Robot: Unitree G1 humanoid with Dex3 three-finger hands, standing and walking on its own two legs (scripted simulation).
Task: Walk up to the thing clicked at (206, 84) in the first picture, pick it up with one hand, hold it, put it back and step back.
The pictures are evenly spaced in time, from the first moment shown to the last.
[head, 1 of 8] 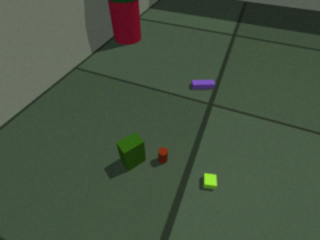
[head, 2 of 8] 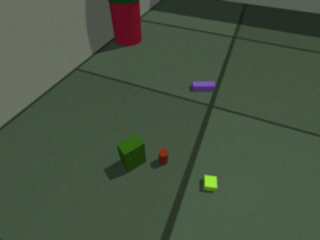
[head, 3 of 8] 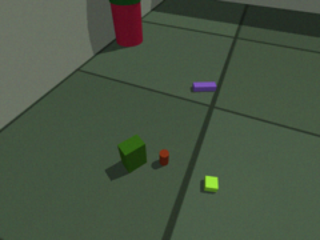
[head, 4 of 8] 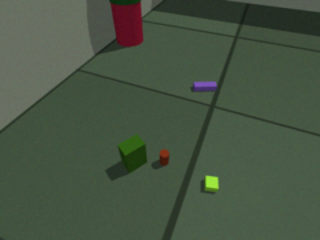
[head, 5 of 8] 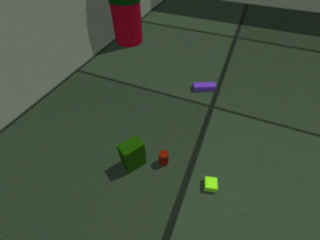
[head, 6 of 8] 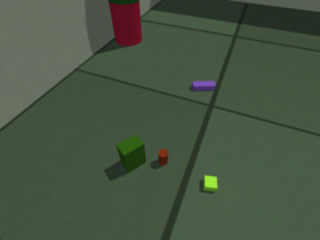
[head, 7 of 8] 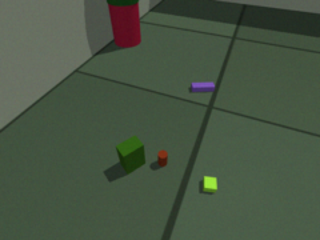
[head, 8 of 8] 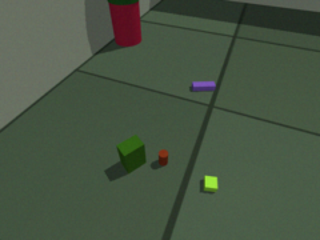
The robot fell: no
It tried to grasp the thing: no
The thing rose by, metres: 0.00
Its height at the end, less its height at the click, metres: +0.00
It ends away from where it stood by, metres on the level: 0.00
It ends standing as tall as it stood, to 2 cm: yes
